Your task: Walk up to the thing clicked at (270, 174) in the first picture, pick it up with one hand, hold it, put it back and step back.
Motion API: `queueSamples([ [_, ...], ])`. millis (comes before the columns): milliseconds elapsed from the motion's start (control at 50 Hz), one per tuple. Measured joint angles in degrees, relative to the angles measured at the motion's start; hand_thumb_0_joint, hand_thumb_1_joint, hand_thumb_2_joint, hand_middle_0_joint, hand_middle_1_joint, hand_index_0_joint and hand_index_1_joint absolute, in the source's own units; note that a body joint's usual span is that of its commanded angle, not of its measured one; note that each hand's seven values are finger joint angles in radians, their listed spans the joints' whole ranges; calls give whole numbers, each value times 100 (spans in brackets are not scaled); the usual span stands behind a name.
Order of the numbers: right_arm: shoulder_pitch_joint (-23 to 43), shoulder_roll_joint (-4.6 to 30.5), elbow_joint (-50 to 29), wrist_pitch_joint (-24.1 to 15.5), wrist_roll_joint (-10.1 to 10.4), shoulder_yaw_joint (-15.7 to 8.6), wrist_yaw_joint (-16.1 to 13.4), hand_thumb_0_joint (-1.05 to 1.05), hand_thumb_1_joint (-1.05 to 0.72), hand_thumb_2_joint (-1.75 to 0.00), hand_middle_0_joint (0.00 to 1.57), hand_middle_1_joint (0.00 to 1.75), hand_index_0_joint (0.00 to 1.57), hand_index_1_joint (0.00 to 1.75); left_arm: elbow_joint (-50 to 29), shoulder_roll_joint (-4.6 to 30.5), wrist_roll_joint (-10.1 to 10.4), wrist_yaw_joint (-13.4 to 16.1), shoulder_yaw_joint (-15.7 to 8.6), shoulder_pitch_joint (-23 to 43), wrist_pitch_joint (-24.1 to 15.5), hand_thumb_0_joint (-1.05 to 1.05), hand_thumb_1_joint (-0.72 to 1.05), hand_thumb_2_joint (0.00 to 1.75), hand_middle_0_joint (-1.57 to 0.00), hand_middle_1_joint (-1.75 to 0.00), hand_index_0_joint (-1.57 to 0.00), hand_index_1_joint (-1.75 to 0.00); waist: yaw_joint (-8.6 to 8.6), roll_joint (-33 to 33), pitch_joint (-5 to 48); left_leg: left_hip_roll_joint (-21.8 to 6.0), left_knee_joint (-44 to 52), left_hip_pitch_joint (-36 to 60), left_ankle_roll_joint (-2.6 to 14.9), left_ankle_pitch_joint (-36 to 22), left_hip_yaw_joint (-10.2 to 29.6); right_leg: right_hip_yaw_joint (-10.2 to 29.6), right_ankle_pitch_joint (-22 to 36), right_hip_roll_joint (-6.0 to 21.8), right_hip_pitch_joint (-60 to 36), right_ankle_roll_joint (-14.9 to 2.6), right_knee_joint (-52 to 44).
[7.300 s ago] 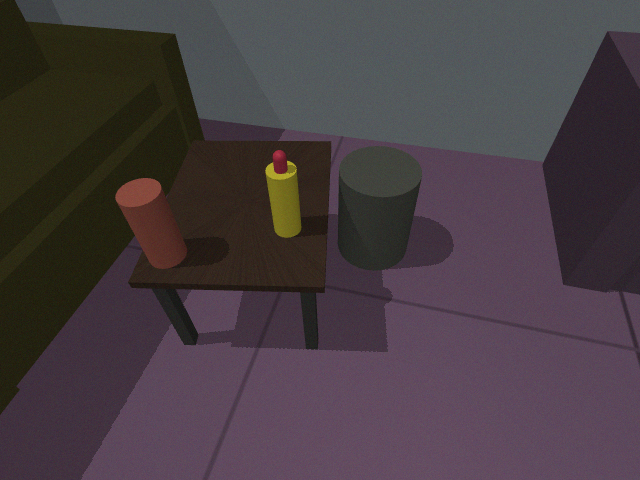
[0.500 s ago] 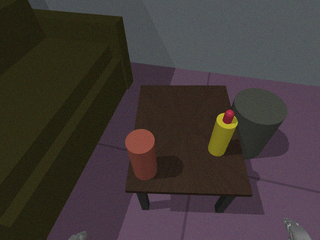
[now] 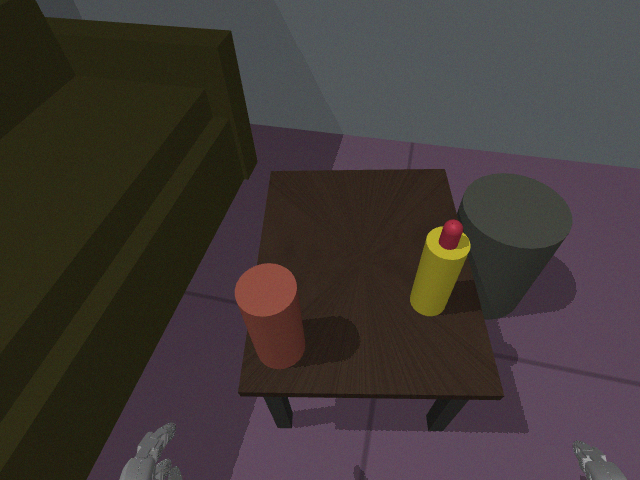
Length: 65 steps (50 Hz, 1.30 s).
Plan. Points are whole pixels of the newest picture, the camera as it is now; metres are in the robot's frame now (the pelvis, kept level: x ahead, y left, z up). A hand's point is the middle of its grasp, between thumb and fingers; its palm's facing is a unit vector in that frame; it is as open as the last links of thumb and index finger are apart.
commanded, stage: go down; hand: right
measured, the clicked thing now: (439, 266) +0.57 -0.20 -0.20
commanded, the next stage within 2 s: none
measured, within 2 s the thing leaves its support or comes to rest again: neither
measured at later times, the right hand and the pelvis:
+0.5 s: hand out of the picture +0.13 -0.26 -0.10, palm faces +0.10 +0.94 -0.33, open 17.6 cm; pelvis -0.01 +0.01 -0.02, yaw -1 degrees
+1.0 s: hand (610, 388) +0.26 -0.32 -0.03, palm faces +0.23 +0.95 -0.23, open 17.5 cm; pelvis -0.03 +0.01 -0.02, yaw -1 degrees
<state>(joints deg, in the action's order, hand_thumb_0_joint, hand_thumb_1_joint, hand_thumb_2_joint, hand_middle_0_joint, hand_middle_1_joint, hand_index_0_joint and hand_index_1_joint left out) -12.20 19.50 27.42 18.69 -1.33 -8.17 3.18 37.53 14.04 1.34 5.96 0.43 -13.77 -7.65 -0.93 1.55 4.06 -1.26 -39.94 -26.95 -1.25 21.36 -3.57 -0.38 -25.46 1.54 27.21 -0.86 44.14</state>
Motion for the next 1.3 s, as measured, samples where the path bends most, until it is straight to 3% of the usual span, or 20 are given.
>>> queueSamples([
  [280,-503,54,-1102,521,118,-103,-21,-1,59,0,5,5,6,5,-240,-8,11,73,29,-97,-139,1,90,89,-20,-30,-20,-30,0,40,152,21,-583,-535,32,253,-89,108,-251,39,582,30,625],
  [600,-874,270,-1665,662,321,-404,274,-1,57,-1,5,5,6,5,-339,19,18,337,83,-130,-416,1,90,88,-20,-30,-20,-30,-29,57,290,34,-939,-814,77,354,-187,221,-338,60,908,64,1012],
  [700,-706,336,-1662,611,341,-494,319,-1,56,-1,6,5,6,5,-299,37,-3,409,80,-156,-513,1,90,88,-20,-30,-20,-30,-10,41,252,19,-1008,-862,81,353,-211,249,-327,46,970,67,1082],
  [840,412,633,-1129,204,542,-922,403,-1,55,-2,6,5,6,5,-29,36,-25,498,179,-82,-648,1,89,89,-20,-30,-20,-30,-5,-36,108,13,-1040,-901,96,303,-238,278,-265,38,1020,78,1113],
  [1040,2372,1328,1015,-546,676,-1594,1183,-1,53,-2,6,4,6,4,168,157,-75,381,170,-206,-580,1,88,89,-21,-30,-21,-30,-215,6,102,49,-849,-1003,83,113,-135,172,-127,70,1086,52,944],
  [1140,2847,1513,1788,-1160,669,-1916,1570,-1,55,-2,5,4,6,4,197,266,-101,249,87,-453,-462,1,89,89,-21,-30,-21,-30,-217,-19,16,46,-842,-1160,66,55,-40,75,-81,67,1190,24,899],
  [1300,3687,1908,2875,-2242,700,-2324,1933,-1,59,-2,4,5,5,5,286,354,-154,151,94,-660,-263,1,89,89,-20,-30,-20,-30,-232,-136,-21,34,-1079,-1614,76,83,-23,66,-100,62,1626,21,1108],
])
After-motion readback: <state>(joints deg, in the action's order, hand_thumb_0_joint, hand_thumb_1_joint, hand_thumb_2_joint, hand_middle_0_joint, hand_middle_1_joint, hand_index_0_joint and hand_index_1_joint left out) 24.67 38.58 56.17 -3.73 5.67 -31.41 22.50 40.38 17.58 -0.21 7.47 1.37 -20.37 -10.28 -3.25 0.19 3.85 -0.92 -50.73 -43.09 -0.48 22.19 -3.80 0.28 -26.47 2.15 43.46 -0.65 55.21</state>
